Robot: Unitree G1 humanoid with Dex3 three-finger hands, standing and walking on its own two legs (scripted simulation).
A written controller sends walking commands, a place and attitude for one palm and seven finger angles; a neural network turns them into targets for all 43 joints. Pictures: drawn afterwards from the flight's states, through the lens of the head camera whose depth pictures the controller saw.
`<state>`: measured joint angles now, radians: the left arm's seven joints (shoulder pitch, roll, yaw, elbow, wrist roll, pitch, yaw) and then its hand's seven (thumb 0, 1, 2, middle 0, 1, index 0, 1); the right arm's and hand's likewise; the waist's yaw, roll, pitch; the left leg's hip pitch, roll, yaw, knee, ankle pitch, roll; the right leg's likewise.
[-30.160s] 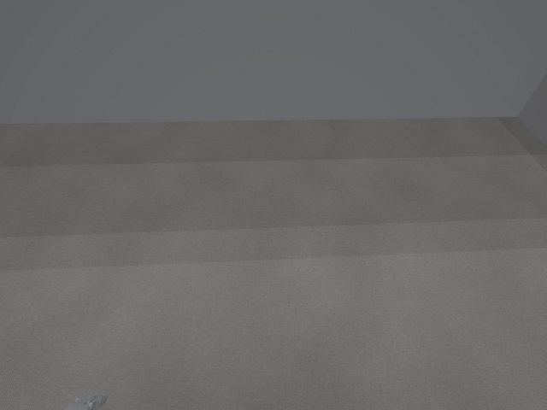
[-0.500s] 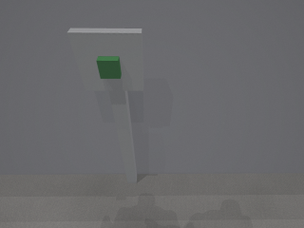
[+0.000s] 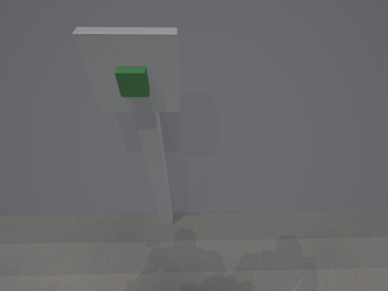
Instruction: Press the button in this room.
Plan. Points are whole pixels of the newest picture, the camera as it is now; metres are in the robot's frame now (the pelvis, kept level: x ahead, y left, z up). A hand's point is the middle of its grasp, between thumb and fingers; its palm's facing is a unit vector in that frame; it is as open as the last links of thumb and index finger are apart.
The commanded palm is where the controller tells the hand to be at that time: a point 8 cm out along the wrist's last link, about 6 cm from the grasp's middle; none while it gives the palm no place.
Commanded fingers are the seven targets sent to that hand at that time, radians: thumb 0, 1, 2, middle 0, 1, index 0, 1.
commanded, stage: look again from close up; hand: left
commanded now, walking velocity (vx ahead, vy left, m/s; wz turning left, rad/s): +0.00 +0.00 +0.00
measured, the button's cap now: (133, 81) +0.50 +0.17 +0.17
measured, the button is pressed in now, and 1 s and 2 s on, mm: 0 0 0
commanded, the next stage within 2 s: raise the hand and make a fist in 0.38 s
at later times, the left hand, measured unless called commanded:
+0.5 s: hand out of the picture +0.11 +0.20 -0.16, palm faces -0.03 -0.95 -0.30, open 7.4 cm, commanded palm +0.12 +0.25 -0.07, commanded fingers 0.00 0.90 0.90 -0.25 -0.36 -0.25 -0.36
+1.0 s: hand (100, 274) +0.15 +0.19 -0.01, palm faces +0.15 -0.99 -0.04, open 4.7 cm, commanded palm +0.14 +0.24 +0.01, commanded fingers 0.00 0.90 0.90 -0.94 -1.11 -0.94 -1.11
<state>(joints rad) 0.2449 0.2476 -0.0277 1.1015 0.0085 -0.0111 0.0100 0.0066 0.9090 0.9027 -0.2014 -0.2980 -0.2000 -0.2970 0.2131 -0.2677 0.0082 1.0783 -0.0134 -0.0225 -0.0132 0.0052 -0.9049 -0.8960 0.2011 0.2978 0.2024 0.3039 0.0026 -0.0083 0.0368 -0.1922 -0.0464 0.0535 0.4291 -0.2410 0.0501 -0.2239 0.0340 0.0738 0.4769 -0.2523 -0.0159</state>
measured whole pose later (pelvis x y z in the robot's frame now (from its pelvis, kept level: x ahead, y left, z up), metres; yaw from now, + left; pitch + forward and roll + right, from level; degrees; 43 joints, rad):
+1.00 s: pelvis -0.03 -0.05 -0.07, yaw +4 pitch +9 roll +0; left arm 0.38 0.23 0.25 0.10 -0.34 -0.43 -0.36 0.02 0.90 0.90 -0.68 -0.82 -0.68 -0.82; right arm 0.18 -0.24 0.01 0.57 0.04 -0.25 -0.08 0.01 -0.90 -0.90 0.20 0.30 0.20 0.30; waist 0.05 0.01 -0.11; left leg -0.72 0.00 -0.05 1.02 -0.46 -0.02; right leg -0.70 0.05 -0.12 0.99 -0.47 -0.09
